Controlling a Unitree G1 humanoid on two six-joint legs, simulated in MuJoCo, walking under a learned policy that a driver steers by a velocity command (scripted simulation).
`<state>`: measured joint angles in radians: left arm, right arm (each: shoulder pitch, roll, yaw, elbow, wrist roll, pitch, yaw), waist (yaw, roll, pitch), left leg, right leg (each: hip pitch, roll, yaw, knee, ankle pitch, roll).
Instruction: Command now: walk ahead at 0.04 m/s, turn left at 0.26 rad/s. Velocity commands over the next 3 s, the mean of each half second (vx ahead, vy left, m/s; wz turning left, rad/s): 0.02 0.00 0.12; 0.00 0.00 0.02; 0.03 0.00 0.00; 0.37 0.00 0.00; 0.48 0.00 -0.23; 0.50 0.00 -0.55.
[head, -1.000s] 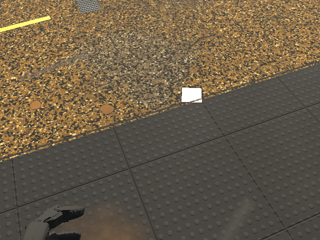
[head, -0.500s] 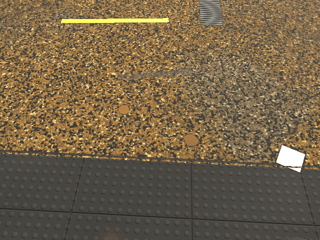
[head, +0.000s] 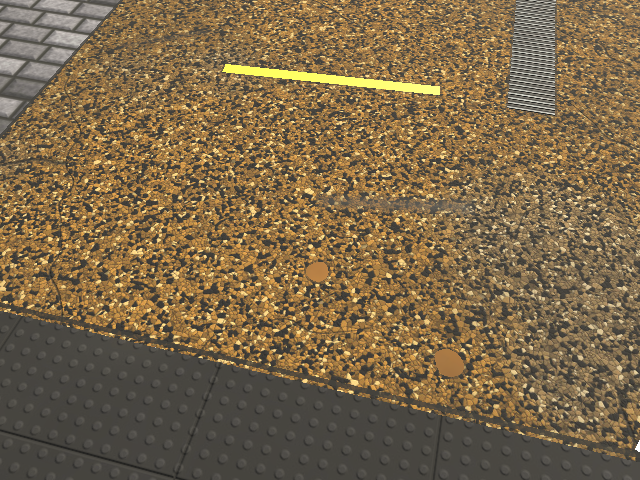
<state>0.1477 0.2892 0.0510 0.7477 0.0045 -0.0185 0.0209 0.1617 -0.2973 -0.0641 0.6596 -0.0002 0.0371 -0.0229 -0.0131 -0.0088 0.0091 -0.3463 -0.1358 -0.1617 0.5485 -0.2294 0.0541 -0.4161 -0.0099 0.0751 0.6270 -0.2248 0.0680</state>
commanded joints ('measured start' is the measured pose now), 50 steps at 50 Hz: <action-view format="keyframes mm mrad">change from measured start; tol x8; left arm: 1 23 125 29 -69 19 -33 -9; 50 71 60 7 282 -3 20 29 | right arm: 1 32 -75 -7 -49 -2 -10 -1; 2 115 -51 -1 -47 -20 -19 1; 17 -10 -72 -12 15 -18 2 13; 50 87 -31 20 284 -3 -46 -6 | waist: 1 16 85 -119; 3 -45 -249 -111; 13 3 -171 -108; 16 71 97 -115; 20 31 66 -18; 50 25 18 22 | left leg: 1 55 196 -198 -11 183 64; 2 -29 70 -66 125 -142 3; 3 -65 53 13 168 -288 -47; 6 -122 93 35 364 -345 -115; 10 10 122 104 147 -214 -142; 13 173 111 138 -163 78 -111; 15 272 223 23 -120 301 -47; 18 105 202 19 -142 21 -7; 50 124 148 83 -159 107 -33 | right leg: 1 228 -100 64 -246 270 -73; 2 297 -268 230 -238 540 -172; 3 240 -350 345 -265 537 -310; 10 260 -188 124 -218 556 -234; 12 262 -159 92 -194 494 -219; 16 193 -35 -20 -189 43 -64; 50 245 -25 -45 -194 131 -24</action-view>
